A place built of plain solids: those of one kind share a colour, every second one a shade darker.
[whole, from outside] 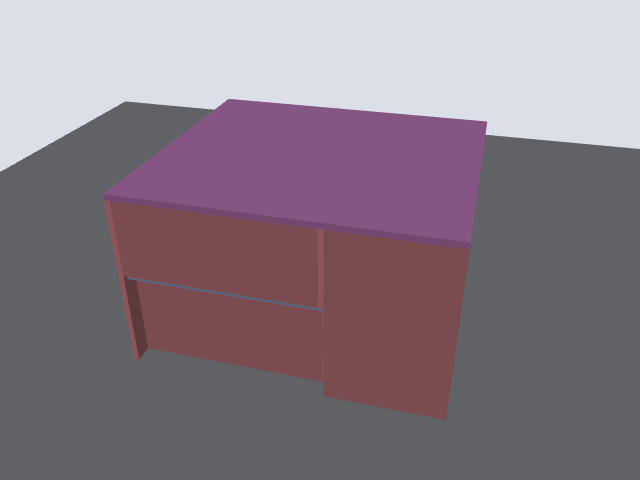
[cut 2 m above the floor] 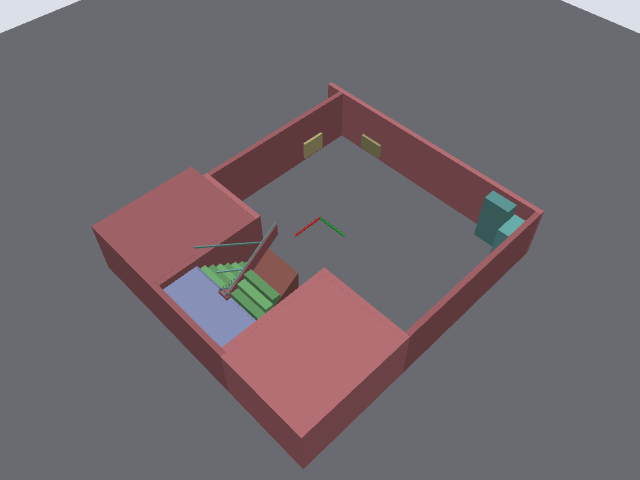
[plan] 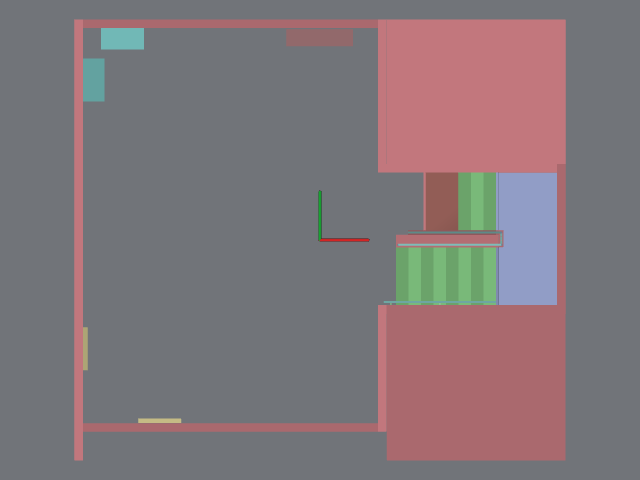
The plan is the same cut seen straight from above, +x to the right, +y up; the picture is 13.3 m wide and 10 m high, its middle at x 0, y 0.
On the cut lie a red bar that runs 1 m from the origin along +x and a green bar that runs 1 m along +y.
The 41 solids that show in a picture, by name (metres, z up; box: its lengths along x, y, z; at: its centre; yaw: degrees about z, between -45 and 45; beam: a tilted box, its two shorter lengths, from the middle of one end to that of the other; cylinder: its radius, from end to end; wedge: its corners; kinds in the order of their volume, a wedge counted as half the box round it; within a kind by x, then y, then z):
{
 "wall_1": {"box": [0.18, 9.19, 6.14], "at": [-5.03, 0.0, 2.77]},
 "wall_2": {"box": [6.15, 0.18, 2.55], "at": [-1.87, -4.51, 4.57]},
 "wall_3": {"box": [6.15, 0.18, 3.4], "at": [-1.87, -3.91, 1.4]},
 "wall_4": {"box": [6.15, 0.18, 3.4], "at": [-1.87, 4.51, 1.4]},
 "wall_5": {"box": [0.18, 3.24, 2.55], "at": [1.3, -2.98, 4.57]},
 "wall_6": {"box": [0.18, 2.64, 3.4], "at": [1.3, -2.68, 1.4]},
 "wall_7": {"box": [0.18, 3.19, 3.4], "at": [1.3, 3.0, 1.4]},
 "wall_8": {"wedge": [[1.58, -0.16, -0.3], [1.58, -0.16, 0.26], [1.58, 0.11, -0.3], [1.58, 0.11, 0.26], [3.73, -0.16, -0.3], [3.73, -0.16, 1.86], [3.73, 0.11, -0.3], [3.73, 0.11, 1.86]]},
 "wall_9": {"wedge": [[1.83, 0.1, 2.94], [1.83, 0.1, 3.37], [1.83, 0.2, 2.94], [1.83, 0.2, 3.37], [3.67, 0.1, 1.57], [3.67, 0.1, 2.01], [3.67, 0.2, 1.57], [3.67, 0.2, 2.01]]},
 "wall_10": {"box": [0.1, 1.3, 2.75], "at": [2.2, 0.75, 1.33]},
 "wall_11": {"box": [3.73, 0.18, 6.14], "at": [3.07, -1.45, 2.77]},
 "wall_12": {"box": [3.73, 0.18, 6.14], "at": [3.07, 1.49, 2.77]},
 "wall_13": {"box": [3.73, 3.06, 6.14], "at": [3.25, -3.07, 2.77]},
 "wall_14": {"box": [3.73, 3.01, 6.14], "at": [3.25, 3.09, 2.77]},
 "wall_15": {"box": [0.1, 0.36, 0.16], "at": [3.78, 0.02, 1.78]},
 "wall_16": {"box": [0.18, 3.12, 6.14], "at": [5.03, 0.02, 2.77]},
 "roof_1": {"box": [10.24, 9.19, 0.2], "at": [0.0, 0.0, 5.94]},
 "floor_1": {"box": [6.78, 8.83, 0.22], "at": [-1.55, 0.0, 3.18]},
 "floor_2": {"wedge": [[3.66, 0.2, 1.52], [3.66, 0.2, 1.75], [3.66, 1.4, 1.52], [3.66, 1.4, 1.75], [3.73, 0.2, 1.75], [3.73, 1.4, 1.75], [3.75, 0.2, 1.52], [3.75, 1.4, 1.52]]},
 "floor_3": {"wedge": [[3.67, -1.36, 1.52], [3.67, -1.36, 1.75], [3.67, -0.16, 1.52], [3.67, -0.16, 1.75], [3.73, -1.36, 1.75], [3.73, -0.16, 1.75], [3.75, -1.36, 1.52], [3.75, -0.16, 1.52]]},
 "floor_4": {"box": [1.21, 2.76, 0.22], "at": [4.33, 0.02, 1.64]},
 "fill_1": {"wedge": [[2.2, 0.15, -0.05], [2.2, 0.15, 2.67], [2.2, 1.41, -0.05], [2.2, 1.41, 2.67], [3.68, 0.15, -0.05], [3.68, 0.15, 1.56], [3.68, 1.41, -0.05], [3.68, 1.41, 1.56]]},
 "lockers_1": {"box": [0.45, 0.9, 1.85], "at": [-4.71, 3.33, 0.88]},
 "lockers_2": {"box": [0.9, 0.45, 1.85], "at": [-4.11, 4.19, 0.88]},
 "tread_1": {"wedge": [[1.58, -1.36, -0.05], [1.58, -1.36, 0.19], [1.59, -0.16, -0.05], [1.59, -0.16, 0.19], [1.85, -1.36, 0.02], [1.85, -1.36, 0.19], [1.85, -0.16, 0.02], [1.85, -0.16, 0.19]]},
 "tread_2": {"wedge": [[1.84, -0.16, 0.02], [1.84, -0.16, 0.39], [1.85, -1.36, 0.02], [1.85, -1.36, 0.39], [2.11, -1.36, 0.22], [2.11, -1.36, 0.39], [2.11, -0.16, 0.21], [2.11, -0.16, 0.39]]},
 "tread_3": {"wedge": [[2.1, -0.16, 0.21], [2.1, -0.16, 0.58], [2.11, -1.36, 0.21], [2.11, -1.36, 0.58], [2.37, -1.36, 0.41], [2.37, -1.36, 0.58], [2.37, -0.16, 0.41], [2.37, -0.16, 0.58]]},
 "tread_4": {"wedge": [[2.37, -1.36, 0.41], [2.37, -1.36, 0.77], [2.37, -0.16, 0.41], [2.37, -0.16, 0.77], [2.63, -1.36, 0.6], [2.63, -1.36, 0.77], [2.63, -0.16, 0.6], [2.63, -0.16, 0.77]]},
 "tread_5": {"wedge": [[2.63, -1.36, 0.6], [2.63, -1.36, 0.97], [2.63, -0.16, 0.6], [2.63, -0.16, 0.97], [2.89, -1.36, 0.8], [2.89, -1.36, 0.97], [2.89, -0.16, 0.8], [2.89, -0.16, 0.97]]},
 "tread_6": {"wedge": [[2.88, -0.16, 0.79], [2.88, -0.16, 1.16], [2.89, -1.36, 0.8], [2.89, -1.36, 1.16], [3.15, -1.36, 0.99], [3.15, -1.36, 1.16], [3.15, -0.16, 0.99], [3.15, -0.16, 1.16]]},
 "tread_7": {"wedge": [[2.88, 0.2, 2.16], [2.88, 0.2, 2.33], [2.88, 1.4, 2.16], [2.88, 1.4, 2.33], [3.14, 0.2, 1.96], [3.14, 0.2, 2.33], [3.14, 1.4, 1.96], [3.14, 1.4, 2.33]]},
 "tread_8": {"wedge": [[3.14, 0.2, 1.96], [3.14, 0.2, 2.13], [3.14, 1.4, 1.96], [3.14, 1.4, 2.14], [3.4, 0.2, 1.77], [3.4, 0.2, 2.13], [3.4, 1.4, 1.77], [3.4, 1.4, 2.14]]},
 "tread_9": {"wedge": [[3.15, -1.36, 0.99], [3.15, -1.36, 1.36], [3.15, -0.16, 0.99], [3.15, -0.16, 1.36], [3.41, -1.36, 1.19], [3.41, -1.36, 1.36], [3.41, -0.16, 1.19], [3.41, -0.16, 1.36]]},
 "tread_10": {"wedge": [[3.4, 0.2, 1.77], [3.4, 0.2, 1.94], [3.4, 1.4, 1.77], [3.4, 1.4, 1.94], [3.67, 0.2, 1.57], [3.67, 0.2, 1.94], [3.67, 1.4, 1.57], [3.67, 1.4, 1.94]]},
 "tread_11": {"wedge": [[3.41, -1.36, 1.18], [3.41, -1.36, 1.55], [3.41, -0.16, 1.18], [3.41, -0.16, 1.55], [3.67, -1.36, 1.38], [3.67, -1.36, 1.55], [3.67, -0.16, 1.38], [3.67, -0.16, 1.55]]},
 "bench_1": {"box": [1.4, 0.36, 0.5], "at": [-0.01, 4.21, 0.2]},
 "guard_rail_1": {"wedge": [[1.33, -1.31, 0.86], [1.33, -1.31, 0.92], [1.33, -1.27, 0.86], [1.33, -1.27, 0.92], [3.67, -1.31, 2.61], [3.67, -1.31, 2.67], [3.67, -1.27, 2.61], [3.67, -1.27, 2.67]]},
 "guard_rail_2": {"wedge": [[1.63, -0.12, 1.09], [1.63, -0.12, 1.15], [1.63, -0.08, 1.09], [1.63, -0.08, 1.15], [3.78, -0.12, 2.69], [3.78, -0.12, 2.75], [3.78, -0.08, 2.69], [3.78, -0.08, 2.75]]},
 "guard_rail_3": {"wedge": [[1.84, 0.13, 3.41], [1.84, 0.13, 3.43], [1.84, 0.18, 3.41], [1.84, 0.18, 3.43], [3.78, 0.13, 1.96], [3.78, 0.13, 1.99], [3.78, 0.18, 1.96], [3.78, 0.18, 1.99]]},
 "radiator_1": {"box": [0.1, 0.9, 0.6], "at": [-4.89, -2.26, 0.45]},
 "radiator_2": {"box": [0.9, 0.1, 0.7], "at": [-3.34, -3.77, 0.5]}
}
